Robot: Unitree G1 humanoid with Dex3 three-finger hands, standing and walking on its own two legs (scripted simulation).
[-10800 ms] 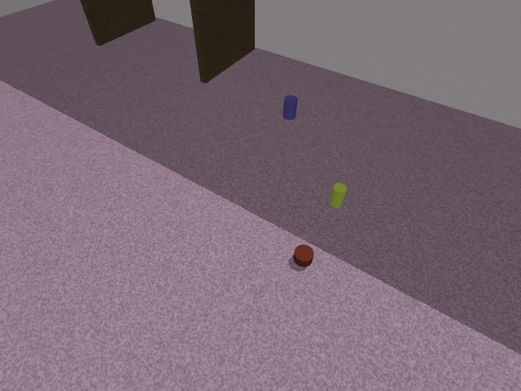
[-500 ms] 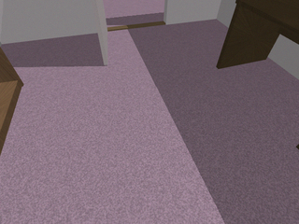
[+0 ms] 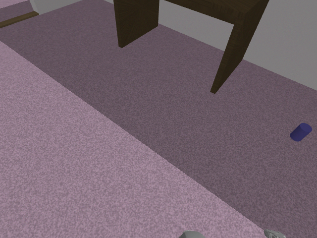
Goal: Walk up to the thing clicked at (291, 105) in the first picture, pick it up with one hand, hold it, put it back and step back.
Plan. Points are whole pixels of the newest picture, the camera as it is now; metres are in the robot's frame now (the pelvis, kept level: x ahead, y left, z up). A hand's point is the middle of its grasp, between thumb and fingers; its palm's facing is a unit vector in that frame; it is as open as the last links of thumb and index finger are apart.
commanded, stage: walk up
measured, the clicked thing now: (300, 132) +0.88 -1.19 -0.71
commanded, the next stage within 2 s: none
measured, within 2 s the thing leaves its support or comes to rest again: neither
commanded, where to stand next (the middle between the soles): +0.08 -0.05 m, yaw -65 degrees
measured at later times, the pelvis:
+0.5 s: pelvis +0.07 +0.01 -0.03, yaw -27 degrees
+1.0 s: pelvis +0.06 +0.01 -0.04, yaw -49 degrees
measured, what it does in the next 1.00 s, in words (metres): steps on the spot, turning right: right foot, then left foot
